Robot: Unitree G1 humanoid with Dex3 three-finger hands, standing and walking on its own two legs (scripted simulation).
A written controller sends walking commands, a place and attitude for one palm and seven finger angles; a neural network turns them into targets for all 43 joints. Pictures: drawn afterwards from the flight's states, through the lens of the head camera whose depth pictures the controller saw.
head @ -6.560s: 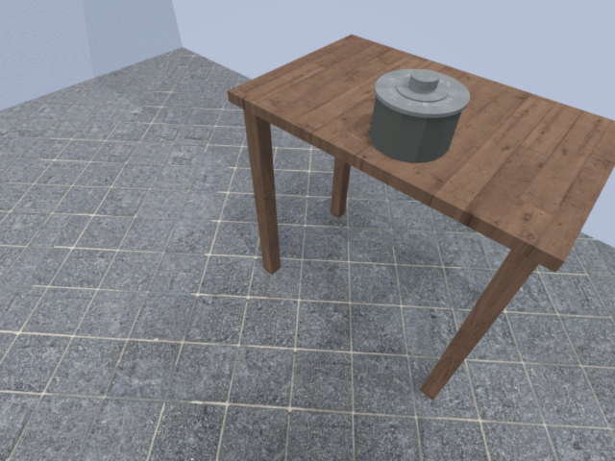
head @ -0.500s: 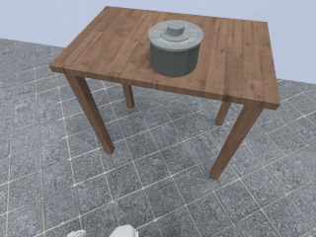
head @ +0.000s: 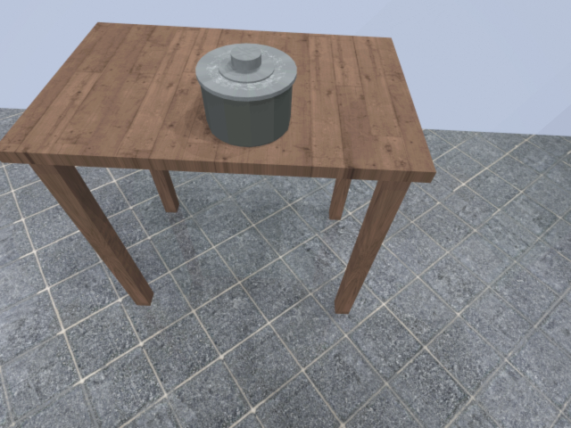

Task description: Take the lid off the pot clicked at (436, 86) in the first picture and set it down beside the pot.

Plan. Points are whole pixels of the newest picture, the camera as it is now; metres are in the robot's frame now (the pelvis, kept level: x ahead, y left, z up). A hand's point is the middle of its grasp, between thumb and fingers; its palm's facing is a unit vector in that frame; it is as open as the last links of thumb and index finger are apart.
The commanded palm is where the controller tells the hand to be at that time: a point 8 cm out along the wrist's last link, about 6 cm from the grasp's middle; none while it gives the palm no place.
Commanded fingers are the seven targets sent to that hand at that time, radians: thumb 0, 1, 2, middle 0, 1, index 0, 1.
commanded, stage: take the last steps up to it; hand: left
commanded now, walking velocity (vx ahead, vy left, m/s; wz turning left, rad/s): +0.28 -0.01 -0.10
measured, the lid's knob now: (246, 57) +0.69 +0.10 +0.15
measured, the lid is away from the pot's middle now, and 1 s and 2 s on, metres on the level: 0.00 0.00 0.00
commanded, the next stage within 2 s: come to a stop and stand still in 0.50 s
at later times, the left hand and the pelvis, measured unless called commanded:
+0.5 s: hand out of the picture +0.09 +0.18 -0.19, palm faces +0.01 -0.99 -0.17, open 7.4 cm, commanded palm none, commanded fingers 0.00 0.90 0.90 -0.20 -0.30 -0.20 -0.30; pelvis +0.14 +0.01 -0.02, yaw -3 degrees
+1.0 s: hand (204, 324) +0.31 +0.16 -0.16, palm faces +0.00 -0.97 -0.25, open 7.3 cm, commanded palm none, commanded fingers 0.00 0.90 0.90 -0.20 -0.30 -0.20 -0.30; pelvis +0.21 -0.02 +0.00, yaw -1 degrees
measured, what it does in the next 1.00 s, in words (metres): walks ahead: right foot, then left foot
